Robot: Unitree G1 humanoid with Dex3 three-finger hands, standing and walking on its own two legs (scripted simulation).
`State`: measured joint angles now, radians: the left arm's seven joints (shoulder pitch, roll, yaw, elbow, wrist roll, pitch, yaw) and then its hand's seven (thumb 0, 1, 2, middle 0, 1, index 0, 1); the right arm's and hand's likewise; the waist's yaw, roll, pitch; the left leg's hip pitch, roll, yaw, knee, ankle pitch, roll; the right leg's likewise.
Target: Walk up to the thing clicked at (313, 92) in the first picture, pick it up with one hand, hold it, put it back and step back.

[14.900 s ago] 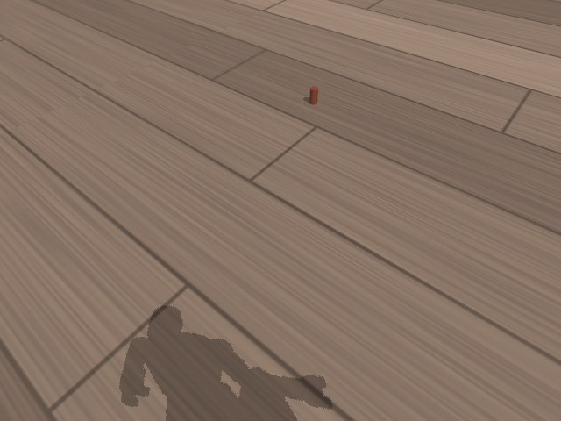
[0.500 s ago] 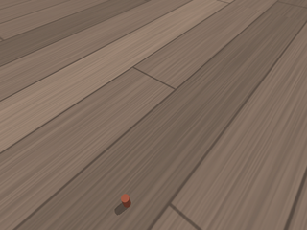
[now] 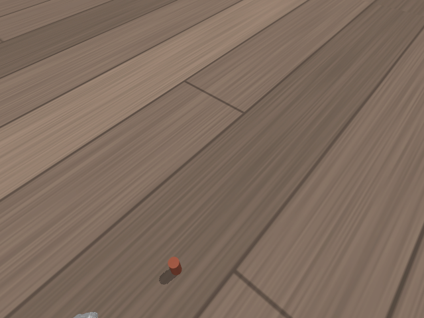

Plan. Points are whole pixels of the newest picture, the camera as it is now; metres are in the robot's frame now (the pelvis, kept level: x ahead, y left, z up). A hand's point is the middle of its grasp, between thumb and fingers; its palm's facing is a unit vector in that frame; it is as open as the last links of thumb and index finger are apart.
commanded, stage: rise first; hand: left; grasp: from above
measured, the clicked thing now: (175, 266) +0.44 +0.21 -0.73
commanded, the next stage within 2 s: none
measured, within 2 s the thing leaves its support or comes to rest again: neither
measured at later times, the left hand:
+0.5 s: hand out of the picture +0.15 +0.25 -0.21, palm faces -0.11 -0.90 -0.41, open 13.4 cm
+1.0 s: hand out of the picture +0.13 +0.26 -0.26, palm faces -0.24 -0.83 -0.50, open 14.1 cm
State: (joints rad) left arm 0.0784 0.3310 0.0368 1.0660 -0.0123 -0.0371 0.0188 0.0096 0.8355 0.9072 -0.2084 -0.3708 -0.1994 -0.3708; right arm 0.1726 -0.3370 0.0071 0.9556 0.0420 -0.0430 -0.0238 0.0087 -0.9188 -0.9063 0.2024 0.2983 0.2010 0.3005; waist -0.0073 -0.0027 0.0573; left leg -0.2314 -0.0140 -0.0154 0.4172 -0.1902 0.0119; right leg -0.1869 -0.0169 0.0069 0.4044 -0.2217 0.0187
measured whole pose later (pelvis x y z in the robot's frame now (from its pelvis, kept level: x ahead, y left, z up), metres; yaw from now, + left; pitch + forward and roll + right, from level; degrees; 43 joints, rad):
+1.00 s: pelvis -0.01 +0.00 -0.12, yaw -1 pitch +22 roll -3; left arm 0.29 0.35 0.13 0.36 0.29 0.19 0.00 0.00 -0.50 0.94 -0.07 -1.08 -0.08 -1.06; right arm 0.18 -0.24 -0.03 0.51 0.01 -0.14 0.00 0.01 -0.89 -0.90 0.20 0.30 0.20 0.30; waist -0.02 0.01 -0.14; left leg -1.13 0.01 -0.04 1.31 -0.57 0.00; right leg -1.06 0.02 -0.02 1.27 -0.60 0.01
